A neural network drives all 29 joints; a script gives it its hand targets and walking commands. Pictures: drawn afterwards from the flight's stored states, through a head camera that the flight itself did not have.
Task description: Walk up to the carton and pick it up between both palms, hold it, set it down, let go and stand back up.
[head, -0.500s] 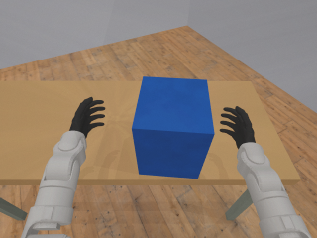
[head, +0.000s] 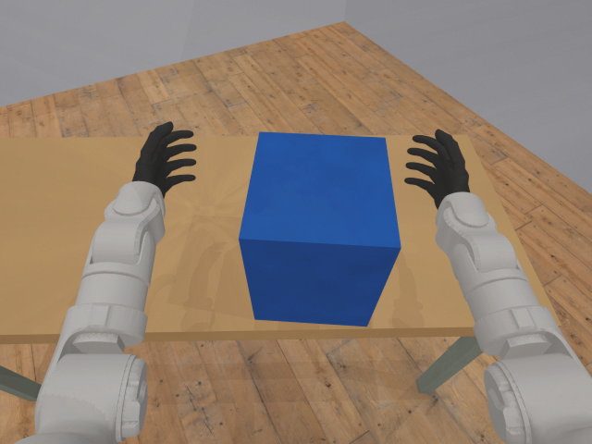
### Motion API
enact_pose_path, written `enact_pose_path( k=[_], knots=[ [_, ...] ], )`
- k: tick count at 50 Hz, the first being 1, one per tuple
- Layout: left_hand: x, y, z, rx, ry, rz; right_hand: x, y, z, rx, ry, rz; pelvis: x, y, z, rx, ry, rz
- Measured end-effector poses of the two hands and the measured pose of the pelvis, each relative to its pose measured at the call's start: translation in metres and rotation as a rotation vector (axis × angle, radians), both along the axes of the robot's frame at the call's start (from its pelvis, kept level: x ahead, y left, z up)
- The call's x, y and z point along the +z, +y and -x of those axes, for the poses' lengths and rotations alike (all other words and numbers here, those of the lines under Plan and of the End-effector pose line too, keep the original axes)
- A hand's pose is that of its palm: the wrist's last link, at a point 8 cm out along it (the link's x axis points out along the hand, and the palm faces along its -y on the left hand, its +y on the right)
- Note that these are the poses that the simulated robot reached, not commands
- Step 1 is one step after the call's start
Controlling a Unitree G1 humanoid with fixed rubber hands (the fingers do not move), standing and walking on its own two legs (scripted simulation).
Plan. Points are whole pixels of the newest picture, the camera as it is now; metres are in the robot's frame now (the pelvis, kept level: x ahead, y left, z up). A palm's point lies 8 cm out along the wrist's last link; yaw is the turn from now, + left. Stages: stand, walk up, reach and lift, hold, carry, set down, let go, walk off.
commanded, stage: reach and lift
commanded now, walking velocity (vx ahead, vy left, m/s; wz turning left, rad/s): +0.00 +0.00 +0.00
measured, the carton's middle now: (316, 234) +0.43 -0.03 -0.02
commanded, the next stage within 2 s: none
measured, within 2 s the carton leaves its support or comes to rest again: neither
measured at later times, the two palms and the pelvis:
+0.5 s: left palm (160, 136) +0.46 +0.18 +0.17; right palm (441, 151) +0.43 -0.19 +0.15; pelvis +0.00 +0.00 +0.00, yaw +0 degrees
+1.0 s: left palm (179, 203) +0.45 +0.18 +0.05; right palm (418, 206) +0.42 -0.19 +0.05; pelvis -0.02 +0.00 -0.02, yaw -1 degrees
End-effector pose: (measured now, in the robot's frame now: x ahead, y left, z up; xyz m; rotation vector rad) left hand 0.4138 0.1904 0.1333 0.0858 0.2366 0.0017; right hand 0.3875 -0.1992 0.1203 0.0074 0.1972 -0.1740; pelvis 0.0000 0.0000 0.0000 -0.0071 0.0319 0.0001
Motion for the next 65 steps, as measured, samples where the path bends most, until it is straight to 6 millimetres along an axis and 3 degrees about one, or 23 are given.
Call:
enact_pose_path(
  k=[13, 25, 37, 50, 54, 65],
  knots=[
    [0.024, -0.008, -0.032, 0.009, -0.028, 0.012, 0.016, 0.004, -0.029, -0.011, 0.021, 0.005, -0.001, 0.001, -0.002, -0.001, 0.053, 0.001],
    [0.034, -0.012, -0.051, 0.034, -0.021, 0.023, 0.029, 0.005, -0.046, -0.016, 0.026, 0.016, -0.002, 0.001, 0.0, -0.003, 0.118, 0.004],
    [-0.01, -0.007, -0.051, 0.056, -0.006, 0.023, -0.008, 0.004, -0.044, -0.025, 0.072, 0.033, -0.005, 0.001, 0.004, -0.005, 0.168, 0.004],
    [-0.08, -0.011, -0.034, 0.067, 0.027, 0.028, -0.066, 0.014, -0.031, 0.001, 0.098, 0.042, -0.016, -0.001, 0.02, -0.008, 0.3, 0.001],
    [-0.086, -0.014, -0.033, 0.064, -0.005, 0.04, -0.076, 0.015, -0.029, 0.003, 0.088, 0.027, -0.02, -0.001, 0.025, -0.009, 0.341, 0.0],
    [-0.085, -0.024, -0.032, 0.058, -0.011, 0.036, -0.077, 0.009, -0.027, -0.002, 0.08, 0.024, -0.024, -0.007, 0.026, -0.009, 0.366, -0.007]
  ],
)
